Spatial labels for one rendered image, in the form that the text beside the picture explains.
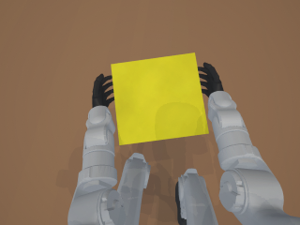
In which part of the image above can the robot left upper arm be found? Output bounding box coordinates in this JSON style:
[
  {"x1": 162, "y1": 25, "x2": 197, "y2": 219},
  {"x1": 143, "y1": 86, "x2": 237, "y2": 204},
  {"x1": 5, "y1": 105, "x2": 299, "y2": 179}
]
[{"x1": 67, "y1": 187, "x2": 127, "y2": 225}]

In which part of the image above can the robot right shin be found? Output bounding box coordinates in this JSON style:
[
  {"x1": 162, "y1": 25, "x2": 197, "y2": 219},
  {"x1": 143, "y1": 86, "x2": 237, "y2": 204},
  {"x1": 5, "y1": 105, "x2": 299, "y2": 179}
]
[{"x1": 180, "y1": 168, "x2": 206, "y2": 218}]

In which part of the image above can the robot right upper arm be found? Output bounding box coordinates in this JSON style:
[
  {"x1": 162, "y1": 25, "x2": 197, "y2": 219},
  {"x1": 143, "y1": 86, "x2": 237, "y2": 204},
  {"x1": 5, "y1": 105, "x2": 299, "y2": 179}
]
[{"x1": 218, "y1": 168, "x2": 300, "y2": 225}]

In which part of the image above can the left robot forearm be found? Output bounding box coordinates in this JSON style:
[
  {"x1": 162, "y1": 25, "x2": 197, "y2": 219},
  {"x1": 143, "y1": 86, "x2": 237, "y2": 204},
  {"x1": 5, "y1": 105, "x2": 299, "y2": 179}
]
[{"x1": 67, "y1": 105, "x2": 118, "y2": 221}]

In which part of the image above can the right robot forearm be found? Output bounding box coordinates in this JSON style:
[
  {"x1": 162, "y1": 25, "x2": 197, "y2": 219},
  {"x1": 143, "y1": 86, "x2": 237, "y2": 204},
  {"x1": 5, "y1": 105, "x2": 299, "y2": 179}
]
[{"x1": 207, "y1": 91, "x2": 284, "y2": 204}]

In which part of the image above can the right robot hand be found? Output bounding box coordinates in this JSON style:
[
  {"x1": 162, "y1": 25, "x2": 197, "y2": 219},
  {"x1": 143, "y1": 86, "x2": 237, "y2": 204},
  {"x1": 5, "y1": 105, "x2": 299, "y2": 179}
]
[{"x1": 198, "y1": 62, "x2": 224, "y2": 97}]

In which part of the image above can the carton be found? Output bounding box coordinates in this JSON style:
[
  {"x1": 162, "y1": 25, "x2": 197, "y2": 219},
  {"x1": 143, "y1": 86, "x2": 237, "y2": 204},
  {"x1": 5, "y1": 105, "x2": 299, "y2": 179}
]
[{"x1": 111, "y1": 52, "x2": 209, "y2": 145}]

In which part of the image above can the left robot thigh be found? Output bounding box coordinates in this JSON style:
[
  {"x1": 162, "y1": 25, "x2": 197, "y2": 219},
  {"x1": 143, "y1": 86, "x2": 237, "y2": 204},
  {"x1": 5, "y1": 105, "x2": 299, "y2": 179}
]
[{"x1": 117, "y1": 157, "x2": 151, "y2": 225}]

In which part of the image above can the left robot hand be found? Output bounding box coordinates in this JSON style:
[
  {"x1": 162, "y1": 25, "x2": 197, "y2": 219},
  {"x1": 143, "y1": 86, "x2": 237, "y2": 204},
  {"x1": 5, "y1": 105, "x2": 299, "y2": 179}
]
[{"x1": 92, "y1": 73, "x2": 114, "y2": 108}]

